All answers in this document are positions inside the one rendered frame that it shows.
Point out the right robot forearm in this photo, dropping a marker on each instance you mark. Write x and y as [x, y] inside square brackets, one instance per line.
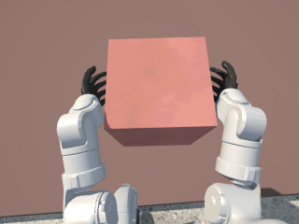
[242, 140]

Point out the robot left hand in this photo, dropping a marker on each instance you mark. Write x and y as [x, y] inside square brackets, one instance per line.
[88, 82]

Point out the right robot upper arm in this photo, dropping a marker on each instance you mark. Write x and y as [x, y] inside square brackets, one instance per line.
[234, 204]

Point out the robot left shin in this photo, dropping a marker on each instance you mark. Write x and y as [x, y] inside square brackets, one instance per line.
[133, 212]

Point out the robot left thigh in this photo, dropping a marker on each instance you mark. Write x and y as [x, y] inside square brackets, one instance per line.
[126, 198]

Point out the left robot upper arm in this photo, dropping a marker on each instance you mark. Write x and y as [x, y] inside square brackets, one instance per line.
[92, 207]

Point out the carton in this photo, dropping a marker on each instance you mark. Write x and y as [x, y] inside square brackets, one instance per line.
[158, 91]

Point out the robot right hand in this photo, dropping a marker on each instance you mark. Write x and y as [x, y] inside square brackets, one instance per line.
[228, 82]

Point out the left robot forearm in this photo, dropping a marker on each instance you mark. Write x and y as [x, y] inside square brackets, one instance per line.
[79, 143]

